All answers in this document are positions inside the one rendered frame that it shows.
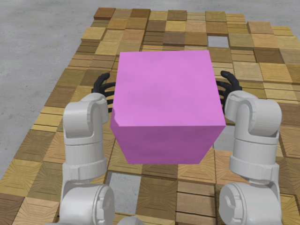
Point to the robot right forearm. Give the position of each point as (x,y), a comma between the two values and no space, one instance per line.
(257,125)

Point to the robot left forearm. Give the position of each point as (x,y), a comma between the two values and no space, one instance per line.
(83,138)

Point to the robot left hand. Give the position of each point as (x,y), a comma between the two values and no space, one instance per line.
(100,88)

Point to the carton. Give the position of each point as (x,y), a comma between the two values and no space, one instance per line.
(166,107)

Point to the right robot upper arm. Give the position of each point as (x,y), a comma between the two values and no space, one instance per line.
(248,204)

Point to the robot right hand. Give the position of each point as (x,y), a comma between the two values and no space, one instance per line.
(229,88)

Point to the left robot upper arm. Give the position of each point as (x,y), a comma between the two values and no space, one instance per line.
(87,204)

